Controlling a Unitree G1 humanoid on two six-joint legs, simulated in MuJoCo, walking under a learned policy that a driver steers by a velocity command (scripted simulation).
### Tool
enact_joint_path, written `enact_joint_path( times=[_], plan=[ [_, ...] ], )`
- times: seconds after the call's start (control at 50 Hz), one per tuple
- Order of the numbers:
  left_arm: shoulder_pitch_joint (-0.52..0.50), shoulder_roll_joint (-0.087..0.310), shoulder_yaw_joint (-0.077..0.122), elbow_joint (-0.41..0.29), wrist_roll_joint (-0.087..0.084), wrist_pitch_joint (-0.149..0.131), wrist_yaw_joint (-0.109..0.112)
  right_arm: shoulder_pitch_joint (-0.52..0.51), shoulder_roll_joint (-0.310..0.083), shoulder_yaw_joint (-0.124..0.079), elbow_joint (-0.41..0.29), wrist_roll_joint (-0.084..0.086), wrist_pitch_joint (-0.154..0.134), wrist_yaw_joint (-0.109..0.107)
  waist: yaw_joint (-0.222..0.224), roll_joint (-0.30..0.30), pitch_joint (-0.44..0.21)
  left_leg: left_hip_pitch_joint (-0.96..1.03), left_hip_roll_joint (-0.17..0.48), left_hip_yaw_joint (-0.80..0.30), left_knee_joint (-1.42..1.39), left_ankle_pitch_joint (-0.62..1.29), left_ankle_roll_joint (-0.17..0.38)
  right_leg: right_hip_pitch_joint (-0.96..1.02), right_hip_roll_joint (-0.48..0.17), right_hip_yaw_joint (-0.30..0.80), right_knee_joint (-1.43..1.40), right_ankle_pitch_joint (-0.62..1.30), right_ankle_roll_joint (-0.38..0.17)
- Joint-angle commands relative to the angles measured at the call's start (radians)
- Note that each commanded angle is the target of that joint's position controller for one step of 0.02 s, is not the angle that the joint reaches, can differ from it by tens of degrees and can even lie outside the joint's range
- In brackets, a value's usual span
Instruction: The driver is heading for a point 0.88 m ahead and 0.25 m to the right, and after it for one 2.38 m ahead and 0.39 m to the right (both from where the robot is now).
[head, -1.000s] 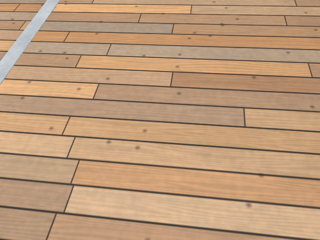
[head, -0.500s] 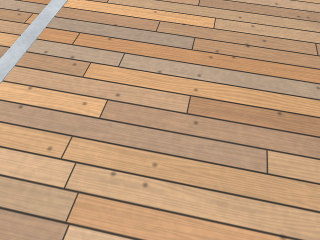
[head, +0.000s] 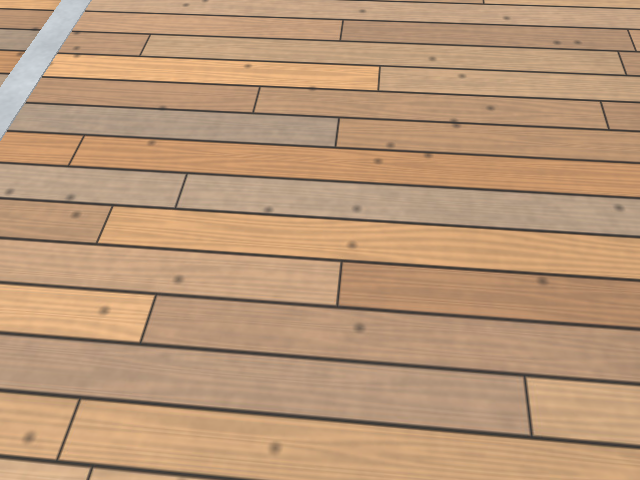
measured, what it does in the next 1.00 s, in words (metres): walks ahead, turning right: left foot, then right foot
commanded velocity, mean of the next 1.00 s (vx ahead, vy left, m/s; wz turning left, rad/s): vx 0.48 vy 0.00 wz -0.56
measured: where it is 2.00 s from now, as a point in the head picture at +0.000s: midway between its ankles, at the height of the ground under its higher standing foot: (423, 423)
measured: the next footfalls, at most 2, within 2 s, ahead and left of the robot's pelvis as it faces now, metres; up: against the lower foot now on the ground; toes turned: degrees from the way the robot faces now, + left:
left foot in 0.32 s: +0.36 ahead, +0.12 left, +0.00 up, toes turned -12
right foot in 0.84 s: +0.53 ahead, -0.17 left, +0.00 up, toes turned -34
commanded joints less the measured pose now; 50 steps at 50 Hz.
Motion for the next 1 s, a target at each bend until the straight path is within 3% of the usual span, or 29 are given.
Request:
enact_joint_path(
  times=[0.02, 0.12, 0.2, 0.26, 0.28, 0.3, 0.32, 0.34, 0.36, 0.38, 0.4, 0.44, 0.52, 0.62, 0.72, 0.78, 0.8, 0.82, 0.84, 0.86, 0.88, 0.9, 0.92, 0.94, 0.98, 1.0],
  plan=[
    [0.01, 0.147, 0.034, -0.052, -0.005, -0.022, 0.006, 0.012, -0.065, -0.013, -0.06, -0.004, 0.016, 0.003, -0.029, -0.064, -0.014, -0.057, 0.022, 0.019, -0.099, 0.082, -0.046, -0.024, -0.249, 0.275, -0.217, 0.144, -0.156],
    [0.109, 0.146, 0.039, -0.04, -0.003, -0.015, 0.006, -0.185, -0.06, -0.005, -0.13, 0.009, 0.015, 0.007, 0.048, -0.083, -0.008, -0.104, -0.001, 0.022, -0.339, 0.264, -0.072, 0.063, -0.222, 0.285, -0.188, 0.181, -0.111],
    [0.155, 0.155, 0.043, -0.043, 0.011, -0.008, 0.016, -0.282, -0.07, 0.0, -0.176, 0.019, 0.004, 0.008, 0.082, -0.097, -0.016, -0.09, -0.037, 0.017, -0.443, 0.252, -0.062, 0.152, -0.239, 0.324, -0.109, 0.302, -0.098],
    [0.099, 0.184, 0.053, -0.069, 0.017, -0.006, 0.027, -0.208, -0.106, -0.01, -0.173, 0.023, -0.01, 0.003, 0.027, -0.115, -0.034, 0.076, -0.062, -0.001, -0.545, 0.163, -0.031, 0.137, -0.254, 0.369, -0.028, 0.361, -0.056],
    [0.072, 0.195, 0.056, -0.08, 0.017, -0.008, 0.026, -0.123, -0.125, -0.019, -0.15, 0.024, -0.018, -0.003, -0.012, -0.111, -0.065, 0.201, -0.084, 0.007, -0.578, 0.127, -0.015, 0.11, -0.238, 0.372, 0.045, 0.418, -0.039],
    [0.058, 0.189, 0.055, -0.084, 0.011, -0.015, 0.018, 0.005, -0.156, -0.032, -0.115, 0.017, -0.032, -0.015, -0.075, -0.055, -0.133, 0.383, -0.066, -0.006, -0.643, 0.137, 0.013, 0.063, -0.178, 0.331, 0.213, 0.421, -0.015],
    [0.06, 0.124, 0.037, -0.115, -0.003, -0.025, 0.01, 0.162, -0.231, -0.051, -0.107, -0.006, -0.041, -0.033, -0.131, 0.057, -0.281, 0.608, 0.142, -0.207, -0.678, -0.053, 0.064, -0.046, -0.109, 0.25, 0.48, 0.225, 0.01],
    [0.172, 0.037, 0.02, -0.147, -0.033, -0.022, 0.01, 0.175, -0.319, -0.072, -0.111, -0.018, -0.025, -0.038, -0.071, 0.291, -0.374, 0.824, 0.383, -0.639, -0.785, -0.153, 0.172, -0.353, 0.04, 0.126, 0.725, -0.387, 0.042],
    [0.169, 0.122, 0.028, -0.117, 0.0, -0.004, 0.021, 0.121, -0.245, -0.067, -0.114, -0.005, -0.01, -0.033, -0.044, 0.17, -0.292, 0.728, 0.372, -0.708, -0.809, -0.277, 0.19, -0.453, -0.051, 0.119, 0.839, -0.37, 0.031],
    [0.101, 0.139, 0.034, -0.113, 0.013, 0.002, 0.014, 0.058, -0.15, -0.044, -0.132, 0.003, -0.009, -0.029, -0.04, 0.044, -0.162, 0.595, 0.318, -0.545, -0.821, -0.245, 0.166, -0.451, -0.095, 0.12, 0.848, -0.268, 0.031],
    [0.054, 0.12, 0.032, -0.122, 0.015, 0.004, 0.003, 0.02, -0.106, -0.032, -0.13, 0.005, -0.011, -0.025, -0.028, 0.011, -0.098, 0.501, 0.265, -0.396, -0.839, -0.09, 0.146, -0.426, -0.127, 0.109, 0.814, -0.199, 0.041],
    [0.031, 0.103, 0.031, -0.13, 0.033, 0.025, -0.016, 0.035, -0.086, -0.025, -0.107, 0.01, -0.023, -0.027, -0.01, 0.085, -0.06, 0.422, 0.194, -0.208, -0.863, 0.116, 0.112, -0.387, -0.161, 0.09, 0.774, -0.159, 0.062],
    [-0.05, 0.077, 0.022, -0.17, 0.032, 0.051, -0.038, 0.094, -0.1, -0.035, -0.073, 0.028, -0.052, -0.017, -0.003, 0.075, -0.059, 0.435, 0.194, -0.065, -0.891, 0.339, 0.13, -0.45, -0.176, 0.069, 0.764, -0.082, 0.082],
    [-0.221, 0.053, 0.002, -0.236, 0.03, 0.048, -0.058, 0.136, -0.1, -0.039, -0.042, 0.024, -0.048, -0.015, -0.026, 0.062, -0.011, 0.444, 0.165, 0.094, -0.918, 0.399, 0.126, -0.491, -0.187, 0.018, 0.55, 0.084, 0.098],
    [-0.357, 0.048, -0.013, -0.292, 0.035, 0.043, -0.072, 0.196, -0.138, -0.05, -0.009, 0.025, -0.037, -0.024, -0.057, 0.058, 0.023, 0.509, 0.19, 0.185, -0.893, 0.475, 0.104, -0.403, -0.17, -0.074, 0.315, 0.086, 0.05],
    [-0.337, 0.066, -0.006, -0.296, 0.044, 0.044, -0.062, 0.221, -0.172, -0.057, 0.011, 0.023, -0.016, -0.033, -0.036, 0.074, -0.009, 0.587, 0.203, 0.244, -0.739, 0.828, 0.085, -0.302, -0.101, -0.13, 0.252, -0.053, -0.006],
    [-0.274, 0.08, 0.002, -0.28, 0.045, 0.041, -0.055, 0.226, -0.188, -0.06, 0.015, 0.023, -0.006, -0.035, -0.007, 0.079, -0.052, 0.601, 0.204, 0.258, -0.618, 0.959, 0.083, -0.223, -0.062, -0.141, 0.233, -0.099, -0.03],
    [-0.151, 0.099, 0.016, -0.245, 0.049, 0.032, -0.046, 0.222, -0.198, -0.061, 0.013, 0.026, 0.004, -0.036, 0.047, 0.064, -0.124, 0.563, 0.198, 0.275, -0.434, 0.972, 0.075, -0.071, -0.023, -0.139, 0.183, -0.101, -0.06],
    [0.028, 0.148, 0.04, -0.187, 0.058, 0.026, -0.03, 0.21, -0.191, -0.057, -0.006, 0.023, 0.008, -0.035, 0.126, 0.003, -0.226, 0.401, 0.176, 0.287, -0.17, 0.774, 0.044, 0.185, -0.056, -0.049, 0.128, -0.106, -0.101],
    [0.056, 0.265, 0.069, -0.191, 0.055, 0.027, -0.013, 0.25, -0.069, -0.03, -0.073, 0.028, 0.003, -0.018, 0.079, -0.22, -0.333, 0.0, 0.059, 0.278, 0.169, -0.021, -0.01, 0.503, -0.371, 0.412, 0.093, -0.207, -0.204],
    [0.077, 0.303, 0.079, -0.225, 0.02, 0.039, -0.003, 0.162, -0.134, -0.046, -0.123, 0.026, -0.004, -0.012, 0.112, -0.2, -0.396, -0.192, -0.084, 0.093, 0.362, -0.296, -0.042, 0.554, -0.497, 0.802, -0.062, -0.014, -0.296],
    [0.046, 0.275, 0.073, -0.202, 0.01, 0.043, 0.007, 0.064, -0.145, -0.048, -0.142, 0.029, -0.007, -0.013, 0.104, -0.085, -0.247, -0.266, -0.016, 0.015, 0.356, -0.184, -0.035, 0.47, -0.457, 0.583, -0.048, 0.243, -0.267],
    [-0.005, 0.22, 0.059, -0.197, 0.002, 0.036, 0.014, 0.075, -0.121, -0.037, -0.135, 0.04, -0.015, -0.017, 0.057, -0.055, -0.143, -0.216, 0.016, 0.022, 0.28, -0.105, -0.034, 0.319, -0.421, 0.436, -0.029, 0.511, -0.239],
    [-0.054, 0.179, 0.049, -0.199, 0.001, 0.03, 0.016, 0.1, -0.115, -0.037, -0.113, 0.033, -0.01, -0.022, 0.006, -0.016, -0.093, -0.145, 0.041, 0.015, 0.198, -0.092, -0.038, 0.208, -0.352, 0.329, -0.024, 0.644, -0.19],
    [-0.11, 0.137, 0.032, -0.211, -0.007, 0.022, 0.015, 0.153, -0.111, -0.038, -0.1, 0.003, 0.028, -0.021, -0.051, -0.038, -0.097, -0.03, 0.045, 0.012, 0.121, -0.089, -0.058, 0.081, -0.28, 0.236, -0.037, 0.729, -0.149],
    [-0.101, 0.142, 0.033, -0.209, -0.006, 0.015, 0.012, 0.156, -0.105, -0.039, -0.104, 0.001, 0.044, -0.018, -0.057, -0.042, -0.116, -0.014, 0.031, 0.021, 0.104, -0.08, -0.067, 0.066, -0.265, 0.224, -0.034, 0.789, -0.149]
  ],
)
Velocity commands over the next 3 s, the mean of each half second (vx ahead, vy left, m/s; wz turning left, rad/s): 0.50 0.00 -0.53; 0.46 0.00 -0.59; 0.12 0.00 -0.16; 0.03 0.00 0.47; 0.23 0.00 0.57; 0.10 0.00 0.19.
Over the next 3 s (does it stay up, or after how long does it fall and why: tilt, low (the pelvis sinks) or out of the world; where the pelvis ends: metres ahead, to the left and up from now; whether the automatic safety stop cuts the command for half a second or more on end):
stays up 0.83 -0.16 -0.01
